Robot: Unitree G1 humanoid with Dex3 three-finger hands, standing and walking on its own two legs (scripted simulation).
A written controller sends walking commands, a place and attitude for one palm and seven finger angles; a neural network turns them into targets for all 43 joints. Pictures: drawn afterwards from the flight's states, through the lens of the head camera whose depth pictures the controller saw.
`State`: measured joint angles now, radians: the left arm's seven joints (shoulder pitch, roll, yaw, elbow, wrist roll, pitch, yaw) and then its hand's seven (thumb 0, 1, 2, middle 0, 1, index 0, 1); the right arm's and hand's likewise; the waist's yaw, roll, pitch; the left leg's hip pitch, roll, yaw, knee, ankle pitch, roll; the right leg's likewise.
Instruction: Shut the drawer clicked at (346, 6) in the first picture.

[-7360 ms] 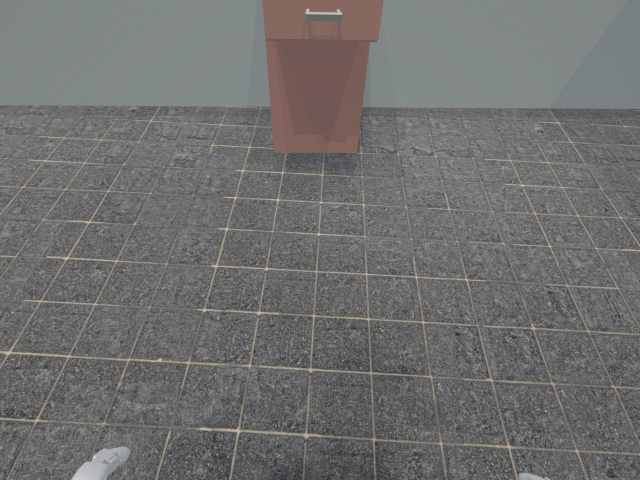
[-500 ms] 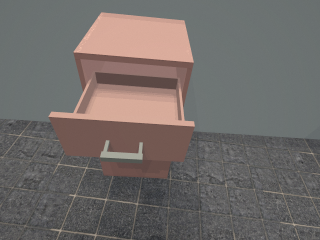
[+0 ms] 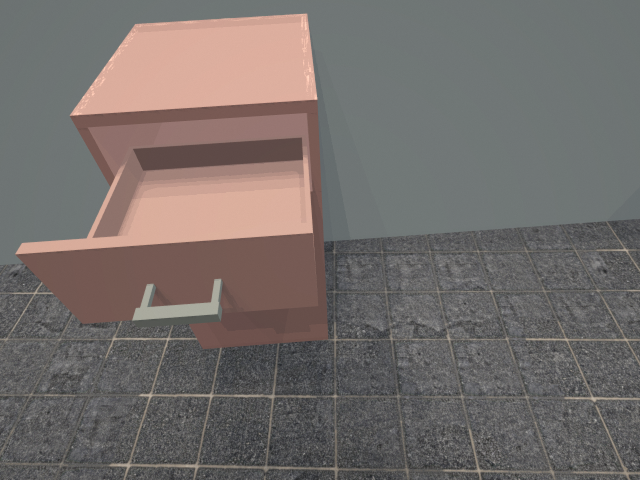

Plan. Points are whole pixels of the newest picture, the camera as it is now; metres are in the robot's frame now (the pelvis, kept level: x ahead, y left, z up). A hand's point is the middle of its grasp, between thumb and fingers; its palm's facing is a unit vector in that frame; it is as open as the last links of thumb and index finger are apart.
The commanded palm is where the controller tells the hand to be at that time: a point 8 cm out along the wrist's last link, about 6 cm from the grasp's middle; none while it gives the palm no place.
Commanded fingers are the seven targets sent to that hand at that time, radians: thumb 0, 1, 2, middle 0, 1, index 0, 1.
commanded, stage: come to a stop and stand still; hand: left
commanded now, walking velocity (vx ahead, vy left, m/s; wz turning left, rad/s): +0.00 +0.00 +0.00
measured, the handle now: (181, 301) +0.35 +0.21 +0.01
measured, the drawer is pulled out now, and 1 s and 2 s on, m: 0.30 0.30 0.30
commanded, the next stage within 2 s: look again from close up in 0.32 s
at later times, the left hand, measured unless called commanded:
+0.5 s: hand out of the picture -0.04 +0.14 -0.17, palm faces +0.04 -0.98 -0.17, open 7.4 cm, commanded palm none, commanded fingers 0.00 0.90 0.90 -0.20 -0.30 -0.20 -0.30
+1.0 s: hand out of the picture -0.02 +0.23 -0.18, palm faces +0.00 -0.98 -0.18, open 7.4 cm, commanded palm none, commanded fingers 0.00 0.90 0.90 -0.20 -0.30 -0.20 -0.30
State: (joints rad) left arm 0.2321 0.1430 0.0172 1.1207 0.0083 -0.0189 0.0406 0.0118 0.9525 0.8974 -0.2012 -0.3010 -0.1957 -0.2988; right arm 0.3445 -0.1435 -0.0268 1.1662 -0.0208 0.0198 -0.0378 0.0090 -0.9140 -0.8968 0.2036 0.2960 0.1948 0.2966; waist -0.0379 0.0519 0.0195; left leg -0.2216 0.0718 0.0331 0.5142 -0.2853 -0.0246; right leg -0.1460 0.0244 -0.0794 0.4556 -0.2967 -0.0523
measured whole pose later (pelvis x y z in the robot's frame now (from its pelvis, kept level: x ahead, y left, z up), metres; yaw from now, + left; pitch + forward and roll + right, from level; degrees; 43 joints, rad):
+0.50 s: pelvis -0.01 -0.01 +0.00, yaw -1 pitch -1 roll +0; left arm 0.34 0.08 -0.01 1.14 0.02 -0.04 0.06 0.00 0.91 0.90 -0.20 -0.30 -0.20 -0.30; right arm 0.24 -0.16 -0.01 1.10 -0.01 0.01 -0.04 0.01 -0.92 -0.90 0.20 0.30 0.19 0.30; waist 0.01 0.03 0.08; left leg -0.23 0.07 0.04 0.56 -0.29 -0.02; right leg -0.13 0.05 -0.07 0.41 -0.26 -0.05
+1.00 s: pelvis -0.03 +0.06 +0.00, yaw +0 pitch -1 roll +0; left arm 0.30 0.17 -0.01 1.06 0.02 0.00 0.04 0.00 0.91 0.90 -0.20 -0.30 -0.19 -0.30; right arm 0.30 -0.14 0.01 1.08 -0.02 -0.01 -0.01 0.01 -0.92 -0.90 0.20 0.30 0.20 0.30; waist 0.00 -0.03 0.03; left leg -0.22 -0.05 0.08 0.44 -0.21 0.08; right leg -0.19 -0.06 -0.04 0.46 -0.25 0.03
